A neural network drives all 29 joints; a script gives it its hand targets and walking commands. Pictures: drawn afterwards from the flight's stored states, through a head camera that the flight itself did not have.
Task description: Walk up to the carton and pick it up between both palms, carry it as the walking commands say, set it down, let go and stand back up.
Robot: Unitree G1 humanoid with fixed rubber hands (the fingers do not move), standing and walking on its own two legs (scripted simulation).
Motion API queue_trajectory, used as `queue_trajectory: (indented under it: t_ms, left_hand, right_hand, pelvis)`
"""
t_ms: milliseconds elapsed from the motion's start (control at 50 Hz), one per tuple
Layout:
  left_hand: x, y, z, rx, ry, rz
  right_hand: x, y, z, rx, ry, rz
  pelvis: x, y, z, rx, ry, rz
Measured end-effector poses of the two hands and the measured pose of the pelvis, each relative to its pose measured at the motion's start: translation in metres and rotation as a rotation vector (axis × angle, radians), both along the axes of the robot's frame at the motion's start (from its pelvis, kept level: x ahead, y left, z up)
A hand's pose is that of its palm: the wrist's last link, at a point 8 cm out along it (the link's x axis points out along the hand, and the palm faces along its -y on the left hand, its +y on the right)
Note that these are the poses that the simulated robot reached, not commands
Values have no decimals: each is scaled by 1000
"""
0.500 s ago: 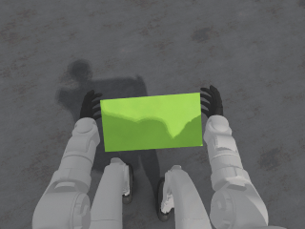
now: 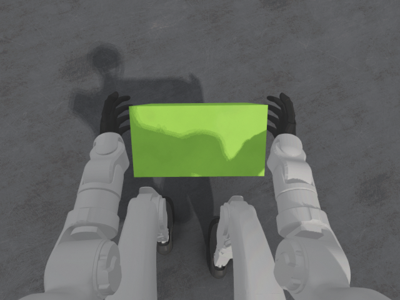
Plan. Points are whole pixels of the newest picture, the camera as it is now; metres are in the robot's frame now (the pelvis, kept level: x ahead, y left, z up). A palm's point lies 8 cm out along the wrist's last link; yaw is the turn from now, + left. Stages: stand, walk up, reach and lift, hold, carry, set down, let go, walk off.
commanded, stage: set down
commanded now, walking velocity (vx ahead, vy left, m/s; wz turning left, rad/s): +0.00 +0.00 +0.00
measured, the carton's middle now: (198, 134) +0.44 +0.00 -0.20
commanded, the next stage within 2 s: none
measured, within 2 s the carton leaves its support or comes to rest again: neither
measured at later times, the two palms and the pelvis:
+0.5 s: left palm (124, 129) +0.44 +0.17 -0.19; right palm (270, 131) +0.44 -0.17 -0.18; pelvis -0.02 +0.01 -0.07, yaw -1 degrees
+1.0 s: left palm (133, 127) +0.47 +0.18 -0.29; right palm (256, 133) +0.46 -0.17 -0.29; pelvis -0.03 +0.00 -0.13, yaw -1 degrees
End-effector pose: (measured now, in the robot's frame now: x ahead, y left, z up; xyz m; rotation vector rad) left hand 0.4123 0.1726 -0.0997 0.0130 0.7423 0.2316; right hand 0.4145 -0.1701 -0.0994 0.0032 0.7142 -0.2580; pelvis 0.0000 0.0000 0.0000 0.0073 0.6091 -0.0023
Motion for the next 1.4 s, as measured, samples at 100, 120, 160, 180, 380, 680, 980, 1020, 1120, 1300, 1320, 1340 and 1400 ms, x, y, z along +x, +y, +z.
queue_trajectory:
  t_ms: [100,120,160,180,380,680,980,1020,1120,1300,1320,1340,1400]
  left_hand:
    - [4,0,-18,-12,-6,10]
    - [5,0,-22,-14,-8,12]
    - [8,0,-29,-18,-11,12]
    - [9,0,-33,-19,-13,11]
    - [25,0,-65,-16,-13,-4]
    - [38,-2,-118,1,10,-19]
    - [56,1,-184,75,27,-93]
    - [68,5,-188,115,24,-130]
    - [91,19,-193,151,-17,-153]
    - [82,30,-217,113,41,-139]
    - [80,30,-219,110,51,-140]
    - [79,29,-219,103,51,-143]
    - [79,27,-218,103,54,-145]
  right_hand:
    - [4,1,-16,-13,-6,-13]
    - [5,1,-19,-15,-8,-12]
    - [8,1,-25,-19,-12,-10]
    - [9,1,-28,-22,-13,-10]
    - [20,1,-60,-37,-13,-12]
    - [32,-1,-114,-36,7,-10]
    - [46,0,-185,-12,8,-5]
    - [48,4,-198,-5,8,6]
    - [59,16,-221,-22,30,87]
    - [68,23,-223,-44,24,118]
    - [66,23,-225,-43,36,118]
    - [64,22,-227,-45,39,116]
    - [61,20,-229,-39,44,117]
  pelvis:
    - [-6,1,-16,-1,21,-2]
    - [-7,2,-19,-1,26,-3]
    - [-9,3,-26,-2,34,-4]
    - [-10,3,-30,-3,39,-5]
    - [-16,6,-58,-6,82,-9]
    - [-18,4,-94,4,150,-13]
    - [-32,4,-127,8,49,-23]
    - [-34,5,-132,7,29,-26]
    - [-40,7,-143,5,-36,-29]
    - [-44,12,-158,-7,-91,-30]
    - [-45,12,-159,-7,-96,-31]
    - [-45,12,-161,-7,-102,-31]
    - [-47,12,-165,-4,-116,-34]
